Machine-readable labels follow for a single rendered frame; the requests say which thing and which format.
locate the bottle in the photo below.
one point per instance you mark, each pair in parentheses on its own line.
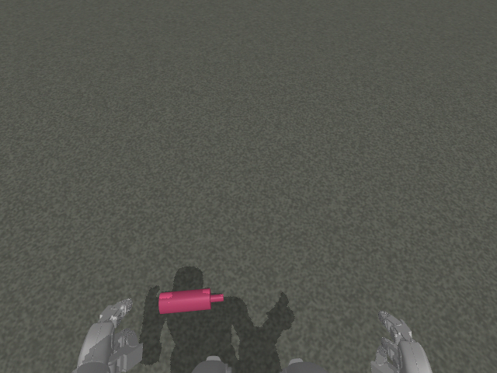
(187,301)

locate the left robot hand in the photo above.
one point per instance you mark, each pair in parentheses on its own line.
(120,351)

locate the right robot hand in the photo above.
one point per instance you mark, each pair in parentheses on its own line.
(408,356)

